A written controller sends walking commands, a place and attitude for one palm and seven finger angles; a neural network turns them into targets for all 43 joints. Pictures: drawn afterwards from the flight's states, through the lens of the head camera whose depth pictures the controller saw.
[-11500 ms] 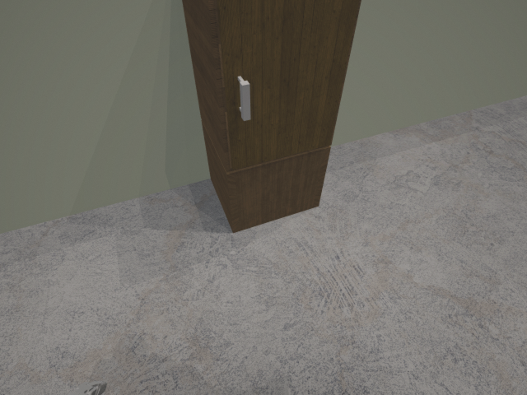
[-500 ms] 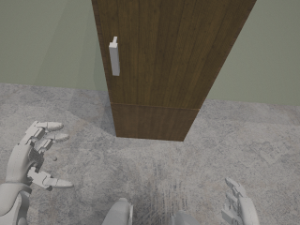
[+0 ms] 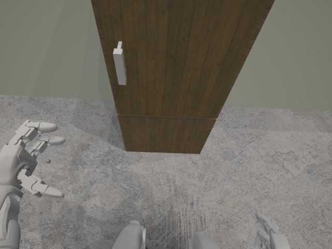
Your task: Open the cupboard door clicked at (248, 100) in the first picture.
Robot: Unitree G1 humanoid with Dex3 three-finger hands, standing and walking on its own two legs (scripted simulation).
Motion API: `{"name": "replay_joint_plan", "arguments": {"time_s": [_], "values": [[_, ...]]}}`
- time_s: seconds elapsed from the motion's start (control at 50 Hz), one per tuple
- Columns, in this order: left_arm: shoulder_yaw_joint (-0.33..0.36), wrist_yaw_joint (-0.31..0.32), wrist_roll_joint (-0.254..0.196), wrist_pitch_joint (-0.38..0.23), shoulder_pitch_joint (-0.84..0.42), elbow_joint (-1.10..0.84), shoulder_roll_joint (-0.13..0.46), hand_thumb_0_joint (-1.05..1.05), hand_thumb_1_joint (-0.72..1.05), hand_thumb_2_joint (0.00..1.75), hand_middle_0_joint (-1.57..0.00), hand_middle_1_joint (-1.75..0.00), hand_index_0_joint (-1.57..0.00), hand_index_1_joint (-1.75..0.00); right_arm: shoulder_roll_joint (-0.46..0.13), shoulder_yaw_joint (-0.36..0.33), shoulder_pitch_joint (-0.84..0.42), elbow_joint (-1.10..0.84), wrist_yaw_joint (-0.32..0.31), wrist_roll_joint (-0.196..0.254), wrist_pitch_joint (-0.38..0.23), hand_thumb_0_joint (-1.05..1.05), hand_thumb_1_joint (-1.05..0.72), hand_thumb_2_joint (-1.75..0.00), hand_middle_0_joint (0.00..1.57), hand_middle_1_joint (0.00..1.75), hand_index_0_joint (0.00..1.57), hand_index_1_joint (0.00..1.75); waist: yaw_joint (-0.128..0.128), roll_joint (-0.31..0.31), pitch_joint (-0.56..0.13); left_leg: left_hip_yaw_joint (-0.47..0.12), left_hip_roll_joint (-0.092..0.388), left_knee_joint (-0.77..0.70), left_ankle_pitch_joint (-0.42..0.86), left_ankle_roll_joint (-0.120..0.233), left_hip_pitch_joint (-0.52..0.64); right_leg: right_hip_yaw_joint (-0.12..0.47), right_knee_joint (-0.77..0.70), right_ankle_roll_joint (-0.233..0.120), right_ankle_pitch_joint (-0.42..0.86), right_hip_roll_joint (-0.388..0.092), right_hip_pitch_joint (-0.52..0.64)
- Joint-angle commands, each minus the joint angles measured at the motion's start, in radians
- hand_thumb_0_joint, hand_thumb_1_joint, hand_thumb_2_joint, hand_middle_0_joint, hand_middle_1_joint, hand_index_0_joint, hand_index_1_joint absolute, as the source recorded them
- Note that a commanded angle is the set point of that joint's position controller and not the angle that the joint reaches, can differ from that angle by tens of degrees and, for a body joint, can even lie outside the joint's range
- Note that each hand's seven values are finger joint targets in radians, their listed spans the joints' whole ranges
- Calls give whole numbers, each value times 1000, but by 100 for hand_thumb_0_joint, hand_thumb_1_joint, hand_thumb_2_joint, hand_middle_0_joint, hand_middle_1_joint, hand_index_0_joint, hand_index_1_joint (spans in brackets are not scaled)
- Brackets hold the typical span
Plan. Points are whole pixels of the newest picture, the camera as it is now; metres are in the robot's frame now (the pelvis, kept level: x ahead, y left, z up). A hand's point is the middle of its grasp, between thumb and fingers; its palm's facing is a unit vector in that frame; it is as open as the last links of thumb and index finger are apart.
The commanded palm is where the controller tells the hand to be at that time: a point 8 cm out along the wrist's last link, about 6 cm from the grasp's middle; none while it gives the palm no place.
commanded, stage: raise the hand with hooked fingers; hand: left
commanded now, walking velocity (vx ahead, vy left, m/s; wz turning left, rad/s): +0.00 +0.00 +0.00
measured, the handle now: (121, 63) +0.62 +0.18 +0.04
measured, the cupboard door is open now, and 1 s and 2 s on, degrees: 0 0 0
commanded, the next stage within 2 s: move the hooked fingers beside the handle in 0.34 s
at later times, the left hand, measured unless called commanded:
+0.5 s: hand (55, 161) +0.29 +0.26 +0.04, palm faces +0.05 -1.00 -0.04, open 14.0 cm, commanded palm +0.28 +0.31 +0.05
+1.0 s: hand (76, 127) +0.38 +0.24 +0.04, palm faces +0.03 -1.00 -0.02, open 14.0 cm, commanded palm +0.36 +0.29 +0.04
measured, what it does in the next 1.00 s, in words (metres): stands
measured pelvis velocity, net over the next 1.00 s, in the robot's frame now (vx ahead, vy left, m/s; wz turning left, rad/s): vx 0.00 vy -0.01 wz -0.01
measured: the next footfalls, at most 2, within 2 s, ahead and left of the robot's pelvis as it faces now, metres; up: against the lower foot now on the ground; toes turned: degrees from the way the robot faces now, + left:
none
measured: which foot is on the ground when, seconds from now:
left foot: down 0.00-1.00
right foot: down 0.00-1.00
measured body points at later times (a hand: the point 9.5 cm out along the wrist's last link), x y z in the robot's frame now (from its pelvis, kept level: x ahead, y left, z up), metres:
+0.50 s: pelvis +0.00 -0.01 +0.00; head +0.08 +0.01 +0.44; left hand +0.28 +0.31 +0.05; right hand +0.17 -0.26 -0.08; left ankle +0.04 +0.09 -0.66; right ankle +0.01 -0.13 -0.66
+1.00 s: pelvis +0.00 -0.01 -0.01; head +0.10 +0.01 +0.43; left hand +0.37 +0.30 +0.05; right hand +0.10 -0.28 -0.10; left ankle +0.04 +0.09 -0.66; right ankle +0.01 -0.13 -0.66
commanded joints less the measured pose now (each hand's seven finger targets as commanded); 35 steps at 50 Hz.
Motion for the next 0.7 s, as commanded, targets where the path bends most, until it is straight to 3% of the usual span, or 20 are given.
{"name": "replay_joint_plan", "arguments": {"time_s": [0.0,0.16,0.18,0.2,0.22,0.42,0.5,0.52,0.6,0.68], "values": [[94,12,-22,-71,-112,-174,222,0,-50,30,-30,-120,-30,-120,-161,-65,-12,-141,-11,-2,-51,0,-90,-90,20,30,20,30,25,91,-264,-83,-22,-190,218,-30,299,21,-116,-36,147,46,39],[91,21,-19,-93,-131,-208,223,0,-50,30,-30,-120,-30,-120,-154,-65,-16,-136,-15,0,-49,0,-90,-90,20,30,20,30,18,116,-288,-66,-24,-172,223,-24,297,37,-119,-33,166,42,59],[101,22,-19,-93,-133,-208,239,0,-50,30,-30,-120,-30,-120,-155,-65,-10,-134,-16,-4,-48,0,-90,-90,20,30,20,30,15,98,-297,-66,-24,-163,235,-20,289,39,-116,-33,178,44,65],[92,19,-14,-93,-130,-207,231,0,-50,30,-30,-120,-30,-120,-153,-63,-14,-132,-16,-2,-48,0,-90,-90,20,30,20,30,16,121,-297,-64,-23,-165,236,-22,298,40,-117,-33,179,42,62],[97,19,-21,-92,-130,-209,229,0,-50,30,-30,-120,-30,-120,-151,-63,-15,-132,-16,-2,-47,0,-90,-90,20,30,20,30,14,94,-300,-63,-25,-161,239,-20,292,41,-119,-30,189,42,73],[86,3,-26,-80,-135,-185,216,0,-50,30,-30,-120,-30,-120,-150,-62,-20,-134,-20,1,-47,0,-90,-90,20,30,20,30,8,68,-296,-56,-27,-144,240,-15,267,48,-117,-26,211,40,84],[52,11,-6,-86,-306,-146,213,0,-50,30,-30,-120,-30,-120,-154,-57,-14,-106,-29,-1,-49,0,-90,-90,20,30,20,30,-19,89,-267,-67,-20,-133,196,-18,262,48,-109,-29,161,41,14],[26,11,-1,-88,-333,-147,188,0,-50,30,-30,-120,-30,-120,-152,-58,-14,-103,-30,0,-51,0,-90,-90,20,30,20,30,-24,95,-281,-68,-21,-132,192,-16,276,50,-110,-29,156,38,7],[40,24,24,-75,-365,-114,226,0,-50,30,-30,-120,-30,-120,-156,-58,-3,-95,-31,-3,-43,0,-90,-90,20,30,20,30,-11,105,-329,-69,-19,-136,244,-18,304,51,-104,-33,195,35,29],[88,49,33,-58,-415,-30,274,0,-50,30,-30,-120,-30,-120,-156,-55,5,-91,-31,-3,-20,0,-90,-90,20,30,20,30,-3,69,-320,-62,-19,-135,230,-17,260,55,-105,-31,193,37,52]]}}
